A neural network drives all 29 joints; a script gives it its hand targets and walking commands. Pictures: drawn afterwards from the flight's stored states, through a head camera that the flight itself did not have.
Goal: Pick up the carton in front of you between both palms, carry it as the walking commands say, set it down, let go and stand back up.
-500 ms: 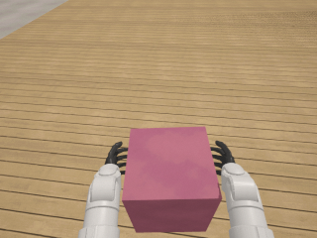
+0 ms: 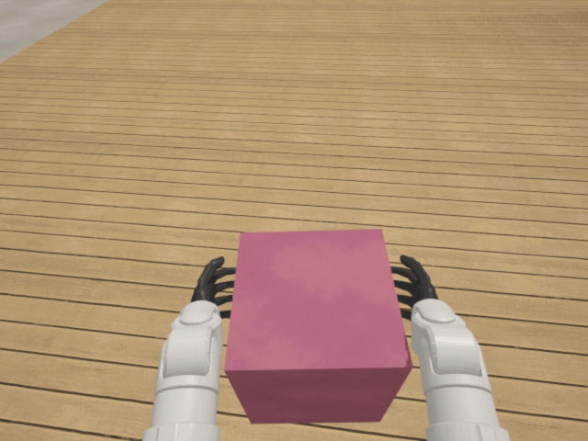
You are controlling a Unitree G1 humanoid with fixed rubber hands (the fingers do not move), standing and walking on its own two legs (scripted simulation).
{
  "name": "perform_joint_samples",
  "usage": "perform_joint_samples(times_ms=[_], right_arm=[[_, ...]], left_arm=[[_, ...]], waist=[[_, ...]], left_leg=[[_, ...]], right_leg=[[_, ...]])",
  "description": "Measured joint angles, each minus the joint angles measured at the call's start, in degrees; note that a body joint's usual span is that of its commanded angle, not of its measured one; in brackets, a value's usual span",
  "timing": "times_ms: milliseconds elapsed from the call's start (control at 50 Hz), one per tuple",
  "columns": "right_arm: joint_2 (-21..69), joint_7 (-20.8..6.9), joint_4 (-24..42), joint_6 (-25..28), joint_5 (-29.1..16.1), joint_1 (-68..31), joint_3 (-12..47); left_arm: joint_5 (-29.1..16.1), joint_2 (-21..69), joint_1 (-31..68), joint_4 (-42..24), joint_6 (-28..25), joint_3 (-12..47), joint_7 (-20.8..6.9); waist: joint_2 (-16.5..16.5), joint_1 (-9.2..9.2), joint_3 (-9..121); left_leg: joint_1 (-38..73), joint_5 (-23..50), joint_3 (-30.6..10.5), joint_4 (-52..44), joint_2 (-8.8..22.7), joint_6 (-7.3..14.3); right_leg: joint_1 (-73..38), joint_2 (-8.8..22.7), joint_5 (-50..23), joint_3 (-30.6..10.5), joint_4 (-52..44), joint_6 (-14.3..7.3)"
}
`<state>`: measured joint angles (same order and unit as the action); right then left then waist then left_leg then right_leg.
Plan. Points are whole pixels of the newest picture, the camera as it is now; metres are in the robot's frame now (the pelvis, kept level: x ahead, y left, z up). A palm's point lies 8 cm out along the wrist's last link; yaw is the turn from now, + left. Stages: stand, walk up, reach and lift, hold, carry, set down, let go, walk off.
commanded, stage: hold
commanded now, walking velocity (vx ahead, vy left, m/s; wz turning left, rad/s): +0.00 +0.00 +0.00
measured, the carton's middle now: (313, 331) +0.30 +0.00 -0.04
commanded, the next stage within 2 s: set down in 0.46 s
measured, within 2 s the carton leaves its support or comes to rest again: neither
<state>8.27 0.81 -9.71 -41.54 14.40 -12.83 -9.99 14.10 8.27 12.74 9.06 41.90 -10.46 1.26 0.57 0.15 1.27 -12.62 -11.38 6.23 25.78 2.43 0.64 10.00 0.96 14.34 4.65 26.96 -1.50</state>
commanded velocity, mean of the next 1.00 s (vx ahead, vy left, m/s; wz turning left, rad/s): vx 0.00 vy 0.00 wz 0.00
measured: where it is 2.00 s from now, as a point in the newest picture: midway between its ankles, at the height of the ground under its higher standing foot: outside the picture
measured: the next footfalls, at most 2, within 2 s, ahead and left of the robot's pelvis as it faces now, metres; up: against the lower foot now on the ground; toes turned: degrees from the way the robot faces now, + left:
none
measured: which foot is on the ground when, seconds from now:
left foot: down 0.00-1.00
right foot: down 0.00-1.00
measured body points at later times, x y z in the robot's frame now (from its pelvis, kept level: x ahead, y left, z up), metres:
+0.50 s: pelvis -0.03 +0.02 +0.00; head -0.08 +0.03 +0.45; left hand +0.28 +0.16 +0.04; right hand +0.27 -0.14 +0.05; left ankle +0.02 +0.13 -0.74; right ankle -0.01 -0.10 -0.74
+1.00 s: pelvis -0.05 +0.02 -0.03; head +0.10 +0.02 +0.39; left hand +0.33 +0.17 -0.09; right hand +0.33 -0.13 -0.09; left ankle +0.02 +0.13 -0.74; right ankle -0.01 -0.10 -0.74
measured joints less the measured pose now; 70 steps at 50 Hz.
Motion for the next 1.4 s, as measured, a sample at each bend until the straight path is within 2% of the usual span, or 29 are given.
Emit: perform_joint_samples(times_ms=[40, 100, 140, 200, 520, 600, 740, 820, 900, 1020, 1100, 1160, 1220, 1400], right_arm=[[-0.1, -0.1, -0.1, 0.1, 0.1, 0.2, 0.2], [0.0, -0.2, -1.2, 0.5, 0.4, -0.2, 0.1], [0.1, -0.2, -1.7, 0.6, 0.5, -0.6, -0.5], [0.2, -0.3, -2.5, 0.6, 0.6, -1.0, -1.3], [1.4, -1.8, -9.3, 1.0, 4.0, -5.8, -6.0], [2.2, -2.5, -12.7, 2.5, 5.8, -8.9, -9.7], [1.9, -3.7, -22.9, 7.4, 10.2, -18.5, -18.1], [2.1, -4.1, -25.9, 11.0, 12.9, -21.9, -21.3], [2.3, -3.9, -26.0, 16.9, 13.1, -22.0, -21.0], [1.3, -1.5, -24.5, 27.8, 7.3, -20.6, -16.6], [0.0, 0.6, -22.8, 32.3, 1.7, -20.2, -12.2], [-0.6, 2.1, -21.3, 33.4, -1.5, -20.3, -9.9], [-0.9, 2.5, -20.8, 32.9, -2.9, -21.4, -9.5], [-1.3, 2.3, -24.7, 28.8, -0.9, -28.0, -13.2]], left_arm=[[0.3, -0.1, -0.3, -0.2, 0.0, 0.4, 0.0], [0.5, -0.1, -0.2, 0.3, -0.1, -0.1, -0.1], [0.6, 0.1, 0.4, 1.2, -0.3, -0.4, -0.2], [1.1, 0.3, 1.3, 2.6, -0.4, -0.9, -0.4], [4.5, 1.4, 5.7, 8.4, -0.3, -5.4, -1.6], [5.9, 2.4, 9.0, 11.5, -1.4, -9.1, -1.8], [10.1, 3.3, 18.1, 20.4, -5.9, -17.8, -2.1], [12.5, 3.4, 21.2, 23.0, -9.5, -21.3, -2.9], [12.7, 3.4, 20.9, 22.8, -15.5, -21.4, -3.4], [8.0, 1.9, 19.2, 21.2, -26.9, -17.9, -2.4], [2.7, 0.1, 18.8, 19.6, -31.4, -14.9, -1.4], [-0.7, -1.1, 19.0, 18.3, -32.6, -13.4, -1.0], [-2.1, -1.5, 20.0, 18.0, -32.4, -13.6, -1.0], [0.0, -2.0, 26.5, 21.9, -28.4, -17.8, -1.6]], waist=[[-0.1, -0.01, -1.9], [-0.2, 0.06, -3.3], [-0.2, -0.29, -3.8], [0.0, -0.5, -4.0], [0.1, -0.12, -3.4], [0.2, 0.12, -3.6], [0.5, 1.07, -5.5], [0.6, 1.58, -6.6], [0.7, 1.89, -7.1], [0.6, 2.06, -7.5], [0.7, 2.53, -4.6], [0.9, 2.71, -1.0], [1.0, 2.86, 2.6], [1.8, 3.41, 9.0]], left_leg=[[2.8, 2.6, -2.7, -2.4, -0.9, -0.7], [5.5, 1.6, -5.8, -4.2, -1.6, -1.1], [6.3, 2.1, -6.3, -4.7, -1.7, -1.6], [7.0, 2.4, -6.4, -4.9, -1.9, -1.2], [7.2, 2.2, -7.1, -2.2, -3.2, -0.2], [6.4, 1.4, -7.7, -0.6, -4.0, 0.1], [2.8, -0.8, -8.2, 4.2, -5.1, 0.4], [-2.9, -1.7, -8.1, 7.3, -5.2, 0.4], [-12.2, -2.1, -8.5, 10.5, -5.2, 0.1], [-30.3, -2.7, -9.5, 17.2, -5.1, -0.6], [-43.7, -4.5, -10.0, 23.8, -5.0, -1.2], [-52.3, -5.9, -10.5, 28.6, -5.2, -1.6], [-59.0, -7.4, -10.7, 32.9, -5.5, -1.9], [-71.9, -10.8, -10.6, 43.3, -6.0, -2.1]], right_leg=[[-2.7, -0.6, 0.2, -1.6, -2.0, 0.3], [-5.1, -1.6, -1.3, -3.9, -4.3, 0.4], [-6.0, -1.7, -1.8, -4.1, -4.9, 0.4], [-6.7, -1.8, -2.2, -4.6, -5.1, 0.6], [-6.6, -1.8, -2.5, -7.0, -2.8, 1.4], [-5.6, -2.2, -1.6, -8.3, -0.9, 1.3], [-1.3, -2.9, 0.7, -10.3, 4.7, 1.2], [4.6, -3.2, 1.6, -10.6, 8.0, 1.5], [13.7, -3.5, 1.9, -10.4, 11.1, 1.9], [31.5, -4.3, 2.6, -9.4, 17.5, 1.6], [44.8, -5.3, 4.1, -9.3, 23.7, 1.6], [53.4, -5.9, 5.5, -9.3, 28.4, 1.7], [60.0, -6.3, 6.9, -9.4, 32.8, 1.8], [73.1, -7.1, 10.5, -9.3, 43.4, 2.1]])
